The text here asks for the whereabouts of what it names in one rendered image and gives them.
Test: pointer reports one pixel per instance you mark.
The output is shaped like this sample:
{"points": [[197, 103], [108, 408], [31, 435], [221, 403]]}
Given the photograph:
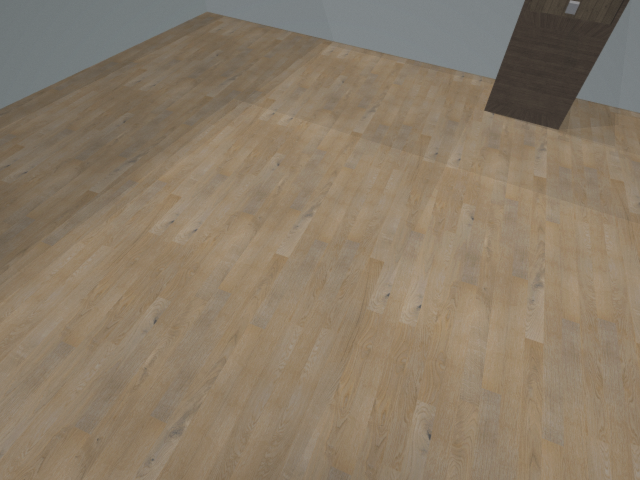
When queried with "drawer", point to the drawer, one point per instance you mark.
{"points": [[602, 11]]}

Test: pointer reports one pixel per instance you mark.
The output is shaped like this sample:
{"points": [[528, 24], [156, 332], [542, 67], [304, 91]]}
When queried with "cabinet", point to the cabinet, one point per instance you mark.
{"points": [[546, 63]]}

